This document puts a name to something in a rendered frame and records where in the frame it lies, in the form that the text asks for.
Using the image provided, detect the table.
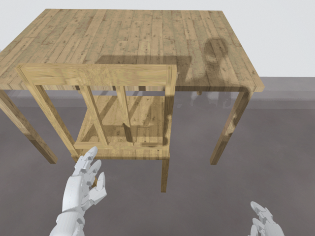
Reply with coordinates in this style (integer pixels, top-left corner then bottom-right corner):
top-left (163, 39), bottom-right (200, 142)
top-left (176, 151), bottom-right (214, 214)
top-left (0, 9), bottom-right (265, 165)

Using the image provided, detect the robot left forearm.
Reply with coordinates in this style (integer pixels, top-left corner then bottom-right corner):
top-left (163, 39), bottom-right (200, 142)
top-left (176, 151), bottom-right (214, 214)
top-left (49, 211), bottom-right (85, 236)

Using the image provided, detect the chair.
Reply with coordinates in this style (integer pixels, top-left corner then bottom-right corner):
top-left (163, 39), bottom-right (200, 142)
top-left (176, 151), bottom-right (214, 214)
top-left (14, 63), bottom-right (177, 193)

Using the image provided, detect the robot right hand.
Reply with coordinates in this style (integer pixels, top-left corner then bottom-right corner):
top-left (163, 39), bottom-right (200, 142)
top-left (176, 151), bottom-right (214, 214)
top-left (248, 201), bottom-right (284, 236)

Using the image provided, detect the robot left hand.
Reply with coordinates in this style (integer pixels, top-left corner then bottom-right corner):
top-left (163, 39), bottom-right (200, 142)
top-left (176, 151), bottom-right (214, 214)
top-left (62, 146), bottom-right (107, 216)

